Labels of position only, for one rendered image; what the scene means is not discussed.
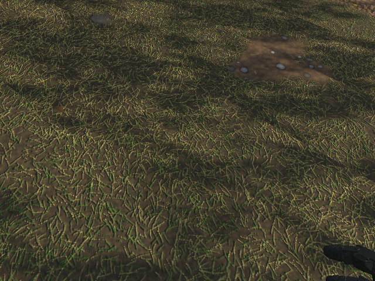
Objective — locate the right robot hand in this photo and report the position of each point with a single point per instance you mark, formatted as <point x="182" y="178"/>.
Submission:
<point x="358" y="256"/>

